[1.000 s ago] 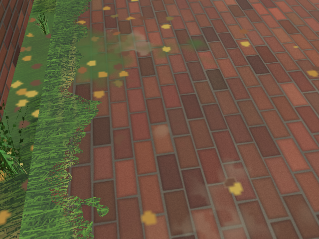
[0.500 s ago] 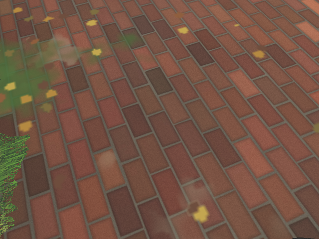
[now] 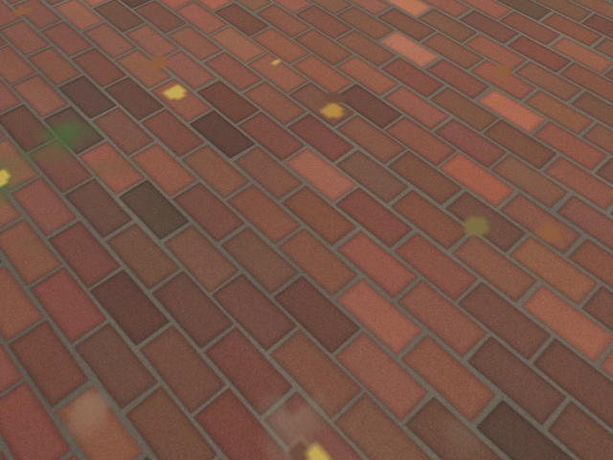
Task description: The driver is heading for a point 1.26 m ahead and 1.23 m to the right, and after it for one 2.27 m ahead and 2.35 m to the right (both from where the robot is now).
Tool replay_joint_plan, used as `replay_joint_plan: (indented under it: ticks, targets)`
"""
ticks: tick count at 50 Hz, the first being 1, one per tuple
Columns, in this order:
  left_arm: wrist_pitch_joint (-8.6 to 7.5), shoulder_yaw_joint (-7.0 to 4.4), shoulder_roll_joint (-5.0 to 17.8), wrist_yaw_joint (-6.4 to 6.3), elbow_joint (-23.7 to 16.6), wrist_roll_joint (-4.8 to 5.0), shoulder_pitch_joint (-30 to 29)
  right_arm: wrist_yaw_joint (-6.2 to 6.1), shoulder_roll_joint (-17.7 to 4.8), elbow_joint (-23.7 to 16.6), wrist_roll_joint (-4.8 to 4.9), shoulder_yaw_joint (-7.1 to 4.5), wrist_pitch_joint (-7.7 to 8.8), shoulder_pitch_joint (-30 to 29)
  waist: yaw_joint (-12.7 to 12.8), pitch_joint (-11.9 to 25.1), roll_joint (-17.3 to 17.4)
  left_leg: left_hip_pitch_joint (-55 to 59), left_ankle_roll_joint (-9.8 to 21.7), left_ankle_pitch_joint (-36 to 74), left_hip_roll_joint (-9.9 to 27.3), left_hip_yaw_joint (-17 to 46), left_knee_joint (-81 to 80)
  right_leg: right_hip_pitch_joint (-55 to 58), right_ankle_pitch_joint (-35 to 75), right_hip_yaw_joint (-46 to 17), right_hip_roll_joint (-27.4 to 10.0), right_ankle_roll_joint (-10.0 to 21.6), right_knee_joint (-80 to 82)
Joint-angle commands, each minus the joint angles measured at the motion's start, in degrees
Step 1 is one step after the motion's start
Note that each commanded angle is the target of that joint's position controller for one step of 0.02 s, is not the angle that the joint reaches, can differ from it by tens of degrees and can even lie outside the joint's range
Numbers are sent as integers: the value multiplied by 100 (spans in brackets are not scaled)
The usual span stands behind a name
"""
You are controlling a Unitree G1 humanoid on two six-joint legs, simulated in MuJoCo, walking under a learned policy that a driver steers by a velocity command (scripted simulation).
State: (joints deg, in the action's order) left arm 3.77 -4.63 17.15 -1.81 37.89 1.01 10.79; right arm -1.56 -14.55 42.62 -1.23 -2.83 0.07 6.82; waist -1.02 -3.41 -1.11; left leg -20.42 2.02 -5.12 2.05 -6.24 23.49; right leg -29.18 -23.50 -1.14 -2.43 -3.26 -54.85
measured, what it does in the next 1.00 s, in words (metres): steps on the spot, turning right: right foot, then left foot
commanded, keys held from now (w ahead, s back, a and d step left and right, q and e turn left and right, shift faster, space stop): e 0.76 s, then w+e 0.24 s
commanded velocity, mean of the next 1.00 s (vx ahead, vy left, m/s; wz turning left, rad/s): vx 0.05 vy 0.00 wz -0.60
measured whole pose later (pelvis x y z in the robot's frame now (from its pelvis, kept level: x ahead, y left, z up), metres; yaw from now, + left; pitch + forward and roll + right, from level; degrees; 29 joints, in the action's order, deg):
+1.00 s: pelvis +0.03 -0.04 +0.01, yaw -35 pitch +2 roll +0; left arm 2.0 -4.2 17.5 1.0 34.0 1.1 12.0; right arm -0.5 -17.3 42.4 0.9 -4.1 1.1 13.9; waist -2.7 -0.6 0.0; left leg -8.1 -0.6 -14.7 4.2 -7.6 20.8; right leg -24.9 -21.4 0.8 -3.6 -1.6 -44.5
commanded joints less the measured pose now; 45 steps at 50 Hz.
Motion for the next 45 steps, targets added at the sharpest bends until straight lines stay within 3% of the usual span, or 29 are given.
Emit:
replay_joint_plan:
  ticks: [1,4,5,6,7,8,9,10,11,12,13,16,19,24,28,30,31,32,33,34,35,36,38,41,45]
  targets:
    - [-41,-109,427,77,-391,-11,225,-16,-1082,-392,65,-298,23,-262,55,1102,1040,802,1218,254,1545,952,-880,668,183,232,-38,148,637]
    - [-10,-162,463,168,-349,-19,414,15,-1167,-310,186,-331,-29,-309,218,1037,1011,758,958,-152,1579,724,-620,1251,592,474,85,433,1755]
    - [-5,-194,473,184,-234,-26,663,13,-1120,-260,229,-329,-55,-299,326,1049,946,577,744,-291,1490,552,-354,1684,878,583,220,591,2291]
    - [-1,-258,613,161,-146,-55,909,31,-939,-150,260,-298,-82,-134,386,892,636,96,329,-678,1243,265,218,2166,1240,276,188,835,2893]
    - [-4,-402,1190,58,-197,-73,1058,94,-544,-219,128,-195,-94,-57,248,684,-940,-1234,-313,-1965,499,-398,1943,2801,2366,-1695,-1135,1396,3588]
    - [-90,-444,1648,58,-398,-207,873,62,-629,-574,21,-221,-21,-525,315,530,-1502,-2284,-529,-3239,-234,219,3189,2382,3090,-3041,-2026,2381,3771]
    - [-240,-397,1441,80,-436,-324,692,40,-788,-626,56,-272,13,-818,404,639,-1005,-2268,-430,-3004,-156,831,3935,2117,2559,-2881,-1876,2400,3958]
    - [-349,-336,1270,83,-458,-270,339,25,-901,-545,119,-327,-5,-644,158,555,-819,-2248,-342,-2374,-55,995,4096,2059,2281,-2393,-1523,2015,3920]
    - [-377,-284,1058,66,-501,-136,19,-26,-934,-363,82,-363,-35,-407,12,591,-573,-2175,-355,-1933,7,1030,4099,2065,2111,-2047,-1241,1680,3822]
    - [-380,-214,892,49,-523,-43,-118,-57,-957,-286,24,-378,-59,-288,-27,617,-614,-2073,-419,-1645,-12,1005,4170,2029,2369,-1854,-1110,1570,3765]
    - [-370,-167,812,22,-529,-40,-96,-46,-914,-286,18,-375,-54,-243,-61,704,-623,-1878,-472,-1451,-75,980,4310,1989,2680,-1741,-999,1564,3721]
    - [-337,-158,812,-45,-503,-63,154,-5,-762,-358,104,-324,-16,-307,16,841,-600,-1779,-568,-1145,-196,975,3879,2333,3034,-1653,-853,1584,3597]
    - [-276,-205,935,-96,-507,-45,281,37,-665,-449,125,-262,8,-558,160,778,-741,-1597,-635,-1129,-269,1015,2899,2489,2801,-1820,-800,1589,3485]
    - [-192,-249,1073,-37,-641,-64,149,154,-723,-469,178,-247,69,-549,231,791,-842,-754,-588,-1539,-430,1063,1929,2129,2863,-2366,-792,1689,3278]
    - [-136,-249,1059,4,-722,22,-76,228,-787,-458,200,-272,143,-281,125,921,-872,-156,-469,-1483,-496,1109,880,2237,3409,-2857,-660,1574,2968]
    - [-116,-218,969,-42,-796,113,-307,230,-865,-330,150,-328,176,119,-124,991,-738,765,-309,-233,-327,1031,-403,1876,2817,-2746,-319,1209,2650]
    - [-113,-154,724,-57,-812,46,-101,196,-1172,-334,66,-403,155,286,-27,1213,-95,1588,-2,337,559,1678,-449,1205,1458,-2337,63,906,1931]
    - [-146,-127,552,-53,-896,37,229,179,-1644,-351,-39,-481,91,122,340,939,1613,1919,859,1720,1713,3042,-502,-158,-935,-1142,1098,529,936]
    - [-201,-293,1106,-59,-802,-70,264,172,-1344,-453,-100,-427,123,108,172,881,1453,1599,1497,1934,2308,3529,-580,-455,-1460,-1006,820,213,-442]
    - [-187,-408,1366,-36,-677,-28,324,134,-1066,-547,-62,-333,136,-156,286,760,1011,1403,1399,1722,2047,2953,-521,-467,-1043,-950,606,102,-1105]
    - [-129,-418,1279,-43,-545,2,378,103,-891,-590,-4,-288,120,-388,366,632,832,1285,1106,1304,1593,2368,-470,-478,-672,-846,533,4,-1337]
    - [-70,-395,1132,-52,-502,-2,383,69,-803,-615,75,-256,107,-446,319,531,825,1302,972,1061,1364,2034,-461,-631,-344,-793,511,-87,-1567]
    - [-29,-313,848,-8,-568,48,247,5,-815,-591,72,-220,59,-309,209,436,884,1243,996,1167,1147,1523,-544,-668,-4,-503,452,-213,-1591]
    - [-90,-207,683,73,-818,81,-262,-63,-990,-476,76,-283,13,352,-254,537,1097,1921,1074,-960,1284,1625,-1008,-1093,272,-188,178,-249,-738]
    - [-213,-116,562,201,-964,12,-469,-10,-1266,-442,147,-375,102,513,-368,462,1050,1969,1024,-1766,1550,1539,-1310,-810,193,31,-82,-79,241]
Keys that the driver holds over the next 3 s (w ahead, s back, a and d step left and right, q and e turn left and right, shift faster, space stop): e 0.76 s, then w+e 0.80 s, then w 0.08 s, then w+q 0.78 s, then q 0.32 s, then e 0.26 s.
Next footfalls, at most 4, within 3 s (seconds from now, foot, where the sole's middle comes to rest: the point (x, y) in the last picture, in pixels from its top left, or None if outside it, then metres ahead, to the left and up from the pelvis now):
0.12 right None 0.04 -0.14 -0.77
0.62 left None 0.10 0.08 -0.77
1.08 right None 0.00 -0.19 -0.77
1.54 left None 0.39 -0.31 -0.77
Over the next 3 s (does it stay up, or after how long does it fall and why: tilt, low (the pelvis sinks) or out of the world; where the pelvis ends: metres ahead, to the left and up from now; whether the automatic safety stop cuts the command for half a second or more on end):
stays up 0.65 -0.71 0.00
